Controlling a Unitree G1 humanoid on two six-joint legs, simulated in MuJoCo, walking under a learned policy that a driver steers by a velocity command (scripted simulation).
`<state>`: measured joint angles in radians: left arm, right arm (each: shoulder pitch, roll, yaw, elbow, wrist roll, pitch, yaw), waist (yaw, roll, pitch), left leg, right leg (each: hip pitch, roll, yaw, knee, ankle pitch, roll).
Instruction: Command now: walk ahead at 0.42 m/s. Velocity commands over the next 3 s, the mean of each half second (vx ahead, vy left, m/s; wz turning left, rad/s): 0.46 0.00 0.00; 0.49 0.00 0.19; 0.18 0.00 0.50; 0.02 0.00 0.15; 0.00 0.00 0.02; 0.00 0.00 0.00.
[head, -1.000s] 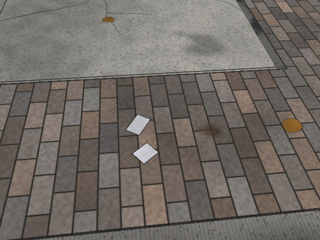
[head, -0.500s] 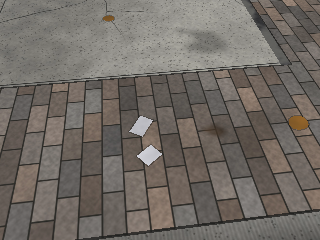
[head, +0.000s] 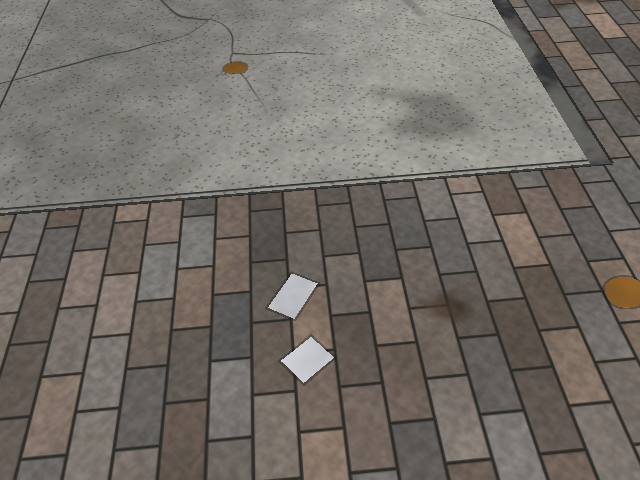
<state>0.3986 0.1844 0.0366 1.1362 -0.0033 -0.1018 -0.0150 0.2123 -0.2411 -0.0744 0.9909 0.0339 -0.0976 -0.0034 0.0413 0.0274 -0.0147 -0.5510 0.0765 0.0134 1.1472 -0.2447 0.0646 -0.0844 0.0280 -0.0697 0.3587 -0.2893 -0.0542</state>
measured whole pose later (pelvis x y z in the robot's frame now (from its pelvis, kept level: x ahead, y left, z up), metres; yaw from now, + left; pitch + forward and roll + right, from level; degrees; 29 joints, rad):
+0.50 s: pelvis +0.28 +0.07 +0.00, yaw +0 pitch +0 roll +1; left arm 0.22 0.25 0.06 0.98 -0.03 -0.09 0.02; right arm 0.23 -0.23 -0.06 0.99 0.00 -0.10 0.04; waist -0.02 -0.03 0.03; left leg -0.24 -0.06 0.09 0.37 -0.14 0.08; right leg -0.55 -0.12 0.03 1.18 -0.29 -0.06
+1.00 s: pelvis +0.57 +0.01 -0.01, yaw +8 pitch +2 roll +0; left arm 0.15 0.23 0.06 0.92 0.01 -0.12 -0.01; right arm 0.30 -0.27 -0.07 0.96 0.04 -0.07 -0.02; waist 0.00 0.04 0.02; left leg -0.46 0.05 -0.05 1.20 -0.36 0.05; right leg -0.33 -0.01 -0.11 0.46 -0.16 -0.03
